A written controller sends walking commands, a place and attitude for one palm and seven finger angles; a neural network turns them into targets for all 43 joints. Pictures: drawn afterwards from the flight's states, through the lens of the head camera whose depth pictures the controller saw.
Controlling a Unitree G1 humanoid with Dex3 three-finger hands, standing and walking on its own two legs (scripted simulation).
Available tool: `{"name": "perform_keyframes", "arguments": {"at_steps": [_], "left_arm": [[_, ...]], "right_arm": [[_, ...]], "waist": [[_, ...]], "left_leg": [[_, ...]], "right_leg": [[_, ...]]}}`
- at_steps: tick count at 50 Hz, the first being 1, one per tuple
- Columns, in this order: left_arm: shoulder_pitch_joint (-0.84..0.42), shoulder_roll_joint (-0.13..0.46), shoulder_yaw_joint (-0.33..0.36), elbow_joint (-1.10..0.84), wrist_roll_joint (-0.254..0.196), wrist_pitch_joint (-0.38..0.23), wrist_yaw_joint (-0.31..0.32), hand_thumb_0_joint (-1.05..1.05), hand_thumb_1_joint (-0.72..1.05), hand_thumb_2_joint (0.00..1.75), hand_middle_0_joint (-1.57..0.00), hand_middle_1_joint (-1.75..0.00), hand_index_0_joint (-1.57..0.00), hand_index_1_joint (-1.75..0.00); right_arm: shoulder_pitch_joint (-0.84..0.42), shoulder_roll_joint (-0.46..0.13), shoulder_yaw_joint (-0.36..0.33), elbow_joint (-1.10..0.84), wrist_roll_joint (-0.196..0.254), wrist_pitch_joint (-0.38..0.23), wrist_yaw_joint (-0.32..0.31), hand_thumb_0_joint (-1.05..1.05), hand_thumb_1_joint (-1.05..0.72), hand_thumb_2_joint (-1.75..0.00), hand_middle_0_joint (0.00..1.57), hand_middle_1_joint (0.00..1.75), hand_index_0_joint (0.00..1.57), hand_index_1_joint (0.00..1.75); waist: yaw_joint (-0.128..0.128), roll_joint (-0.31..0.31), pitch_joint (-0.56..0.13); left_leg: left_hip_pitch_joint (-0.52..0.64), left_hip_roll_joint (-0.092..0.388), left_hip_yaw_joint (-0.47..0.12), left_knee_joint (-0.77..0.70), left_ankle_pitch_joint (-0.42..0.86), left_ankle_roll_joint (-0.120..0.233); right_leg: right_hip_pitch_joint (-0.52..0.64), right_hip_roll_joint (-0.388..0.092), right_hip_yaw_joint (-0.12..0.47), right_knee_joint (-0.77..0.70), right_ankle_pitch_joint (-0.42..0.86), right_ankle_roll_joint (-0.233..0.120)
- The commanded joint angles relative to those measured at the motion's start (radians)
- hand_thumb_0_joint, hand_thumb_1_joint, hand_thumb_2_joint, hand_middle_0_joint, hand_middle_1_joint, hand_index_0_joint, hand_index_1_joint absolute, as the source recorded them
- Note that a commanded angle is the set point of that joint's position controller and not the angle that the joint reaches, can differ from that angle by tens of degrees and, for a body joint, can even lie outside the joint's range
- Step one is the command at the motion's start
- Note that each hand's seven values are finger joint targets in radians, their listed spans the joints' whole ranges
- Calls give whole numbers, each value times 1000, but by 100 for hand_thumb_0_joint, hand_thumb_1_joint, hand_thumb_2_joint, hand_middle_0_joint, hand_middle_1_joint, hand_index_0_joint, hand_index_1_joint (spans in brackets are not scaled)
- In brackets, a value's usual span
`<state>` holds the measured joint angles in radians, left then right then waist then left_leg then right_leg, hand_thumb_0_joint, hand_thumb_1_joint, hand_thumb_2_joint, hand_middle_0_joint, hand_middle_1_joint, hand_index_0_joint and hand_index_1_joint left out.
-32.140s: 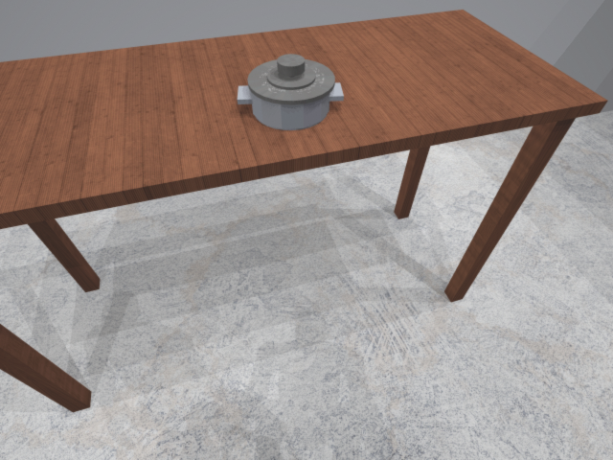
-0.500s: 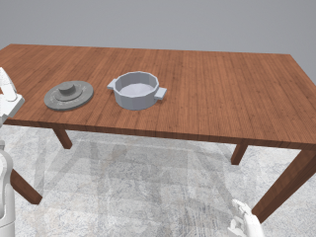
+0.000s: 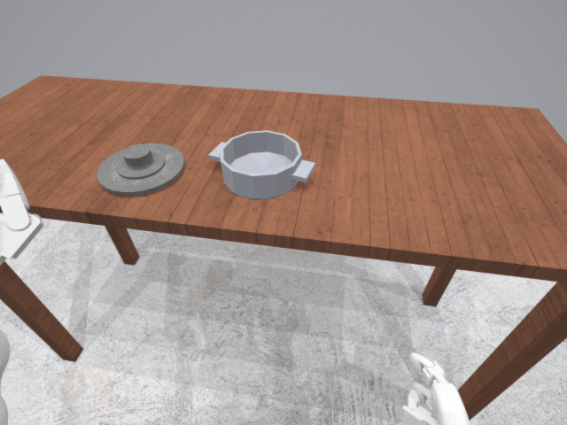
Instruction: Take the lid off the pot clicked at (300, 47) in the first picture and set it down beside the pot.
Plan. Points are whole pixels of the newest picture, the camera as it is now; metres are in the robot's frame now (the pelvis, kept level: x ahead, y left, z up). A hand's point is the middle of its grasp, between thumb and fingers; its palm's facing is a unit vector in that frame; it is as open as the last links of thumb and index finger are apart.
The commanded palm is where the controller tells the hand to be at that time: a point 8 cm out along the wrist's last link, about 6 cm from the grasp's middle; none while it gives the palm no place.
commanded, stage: step back with the hand held close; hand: left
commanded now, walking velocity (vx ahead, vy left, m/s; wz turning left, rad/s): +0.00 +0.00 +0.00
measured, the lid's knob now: (137, 155) +0.53 +0.37 +0.10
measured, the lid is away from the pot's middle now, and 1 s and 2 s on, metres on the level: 0.24 0.24 0.24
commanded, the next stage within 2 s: stop stepping back and stand still in 0.98 s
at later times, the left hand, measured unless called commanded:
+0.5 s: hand out of the picture +0.13 +0.24 +0.27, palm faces +0.48 -0.75 -0.46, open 7.4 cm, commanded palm +0.08 +0.30 +0.28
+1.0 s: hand out of the picture +0.00 +0.25 +0.29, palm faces +0.56 -0.74 -0.39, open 7.5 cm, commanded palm -0.06 +0.31 +0.28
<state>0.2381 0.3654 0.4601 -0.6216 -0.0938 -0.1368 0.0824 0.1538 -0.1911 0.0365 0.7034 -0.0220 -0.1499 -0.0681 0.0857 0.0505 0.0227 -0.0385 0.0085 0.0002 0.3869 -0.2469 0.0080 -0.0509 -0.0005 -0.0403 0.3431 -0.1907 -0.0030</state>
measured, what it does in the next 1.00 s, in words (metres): walks backwards: left foot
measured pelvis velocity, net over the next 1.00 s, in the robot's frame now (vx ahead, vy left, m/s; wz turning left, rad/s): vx -0.19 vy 0.03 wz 0.00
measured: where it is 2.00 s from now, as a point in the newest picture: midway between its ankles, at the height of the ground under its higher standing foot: outside the picture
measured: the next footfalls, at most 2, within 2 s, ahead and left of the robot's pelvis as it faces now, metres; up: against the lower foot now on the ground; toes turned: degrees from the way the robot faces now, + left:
left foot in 0.76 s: -0.04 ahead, +0.14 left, +0.00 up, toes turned +0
right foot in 1.04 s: -0.19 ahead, -0.11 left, +0.00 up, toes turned -2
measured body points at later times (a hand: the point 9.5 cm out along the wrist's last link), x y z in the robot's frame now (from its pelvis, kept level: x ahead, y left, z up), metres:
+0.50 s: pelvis -0.05 +0.03 -0.01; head -0.04 +0.04 +0.43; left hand +0.10 +0.28 +0.30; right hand +0.10 -0.22 -0.09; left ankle -0.02 +0.11 -0.75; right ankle -0.04 -0.11 -0.74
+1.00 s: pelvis -0.19 +0.03 -0.01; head -0.17 +0.04 +0.44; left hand -0.04 +0.29 +0.31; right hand -0.02 -0.19 -0.09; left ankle -0.08 +0.14 -0.75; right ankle -0.21 -0.10 -0.72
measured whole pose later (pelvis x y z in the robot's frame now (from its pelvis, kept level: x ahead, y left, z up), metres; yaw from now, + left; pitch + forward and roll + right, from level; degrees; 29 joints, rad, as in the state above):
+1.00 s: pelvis -0.19 +0.03 -0.01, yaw +0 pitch +2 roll -3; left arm 0.34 0.50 0.64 -0.83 -0.08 -0.27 0.16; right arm 0.21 -0.17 -0.01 0.63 -0.02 -0.16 -0.04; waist 0.00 0.03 0.00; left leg -0.46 0.04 -0.02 0.52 -0.10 0.01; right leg -0.34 0.03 -0.02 0.71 -0.45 0.01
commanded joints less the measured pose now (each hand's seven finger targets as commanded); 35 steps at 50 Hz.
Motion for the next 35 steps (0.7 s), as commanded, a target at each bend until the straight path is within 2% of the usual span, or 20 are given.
{"name": "perform_keyframes", "arguments": {"at_steps": [1,2,3,4,5,6,8,13,17,18,21,23,24,26,28,29,30,32,33,35], "left_arm": [[-127,218,99,-209,-1,-56,14,0,90,90,-20,-30,-20,-30],[-304,385,237,-293,18,-105,36,0,90,90,-20,-30,-20,-30],[-276,368,234,-230,20,-124,43,0,90,90,-20,-30,-20,-30],[-173,295,177,-177,22,-118,39,0,90,90,-20,-30,-20,-30],[-110,259,148,-161,25,-107,36,0,90,90,-20,-30,-20,-30],[-80,239,129,-143,25,-98,33,0,90,90,-20,-30,-20,-30],[-33,235,127,-159,24,-99,31,0,90,90,-20,-30,-20,-30],[97,305,207,-279,13,-117,43,0,90,90,-20,-30,-20,-30],[157,337,258,-399,8,-143,51,0,90,90,-20,-30,-20,-30],[158,342,263,-432,6,-150,54,0,90,90,-20,-30,-20,-30],[128,337,277,-422,5,-162,68,0,90,90,-20,-30,-20,-30],[68,325,277,-397,6,-167,79,0,90,90,-20,-30,-20,-30],[37,321,271,-354,9,-166,84,0,90,90,-20,-30,-20,-30],[-1,308,255,-258,14,-157,86,0,90,90,-20,-30,-20,-30],[-41,317,247,-175,19,-149,83,0,90,90,-20,-30,-20,-30],[-74,302,216,-162,24,-149,82,0,90,90,-20,-30,-20,-30],[-54,318,239,-148,20,-144,81,0,90,90,-20,-30,-20,-30],[11,322,247,-163,11,-139,73,0,90,90,-20,-30,-20,-30],[51,327,257,-170,9,-133,76,0,90,90,-20,-30,-20,-30],[82,312,243,-219,10,-127,72,0,90,90,-20,-30,-20,-30]], "right_arm": [[-146,-101,-41,-168,2,-53,-5,0,-90,-90,20,30,20,30],[-133,-148,-44,-218,23,-23,6,0,-90,-90,20,30,20,30],[-127,-127,-38,-200,19,-7,5,0,-90,-90,20,30,20,30],[-124,-133,-49,-199,17,4,6,0,-90,-90,20,30,20,30],[-107,-134,-56,-207,24,16,11,0,-90,-90,20,30,20,30],[-95,-137,-61,-210,30,28,14,0,-90,-90,20,30,20,30],[-91,-143,-69,-218,36,46,18,0,-90,-90,20,30,20,30],[-69,-153,-88,-260,48,84,16,0,-90,-90,20,30,20,30],[-66,-154,-97,-296,49,83,15,0,-90,-90,20,30,20,30],[-70,-155,-94,-297,46,74,13,0,-90,-90,20,30,20,30],[-47,-150,-95,-290,32,43,8,0,-90,-90,20,30,20,30],[-33,-150,-97,-271,28,19,5,0,-90,-90,20,30,20,30],[-27,-150,-97,-261,29,11,4,0,-90,-90,20,30,20,30],[-16,-149,-98,-242,36,10,4,0,-90,-90,20,30,20,30],[-8,-144,-100,-223,36,18,7,0,-90,-90,20,30,20,30],[3,-136,-100,-211,38,23,8,0,-90,-90,20,30,20,30],[8,-133,-112,-207,51,26,8,0,-90,-90,20,30,20,30],[-4,-126,-112,-223,65,35,10,0,-90,-90,20,30,20,30],[-16,-120,-109,-231,68,38,9,0,-90,-90,20,30,20,30],[-30,-108,-86,-255,65,42,11,0,-90,-90,20,30,20,30]], "waist": [[-5,12,-96],[-53,8,-31],[-55,-18,-32],[-65,-84,-31],[-72,-113,-59],[-79,-102,-79],[-85,-27,-135],[-84,-13,-239],[-77,58,-261],[-74,120,-260],[-78,206,-190],[-86,227,-146],[-91,196,-120],[-104,85,-113],[-120,-50,-107],[-132,-91,-129],[-129,-176,-176],[-112,-212,-177],[-102,-189,-177],[-105,-172,-142]], "left_leg": [[-11,15,9,-55,196,25],[-111,27,-19,2,122,40],[-132,23,-38,24,91,38],[-126,24,-41,50,114,39],[-119,27,-38,76,140,38],[-118,34,-35,94,177,38],[-105,56,-36,98,274,38],[-121,109,-75,88,466,40],[-212,153,-124,45,465,46],[-219,162,-134,26,459,48],[-339,214,-165,-47,303,62],[-411,221,-174,-60,170,69],[-422,220,-171,-41,154,66],[-410,183,-147,53,158,44],[-345,109,-115,187,86,15],[-305,90,-90,242,136,6],[-276,59,-67,320,101,-3],[-263,25,-57,472,-146,2],[-278,24,-64,506,-179,6],[-293,60,-77,366,-163,11]], "right_leg": [[-1,-7,-10,-40,134,-27],[-100,-64,104,-63,207,-21],[-103,-95,111,-62,219,-31],[-121,-108,123,-66,247,-33],[-128,-122,121,-58,265,-33],[-130,-134,114,-48,284,-32],[-119,-139,96,-11,339,-29],[-89,-108,57,96,368,-7],[-90,-62,31,197,242,6],[-106,-49,27,223,183,9],[-156,-22,24,346,-103,6],[-166,-17,35,372,-164,0],[-170,-23,36,338,-145,-3],[-153,-54,67,211,32,-17],[-228,-152,187,58,148,-58],[-217,-204,199,30,280,-72],[-214,-240,205,20,318,-88],[-284,-309,201,-24,228,-123],[-292,-315,206,-31,205,-133],[-291,-291,161,13,191,-116]]}}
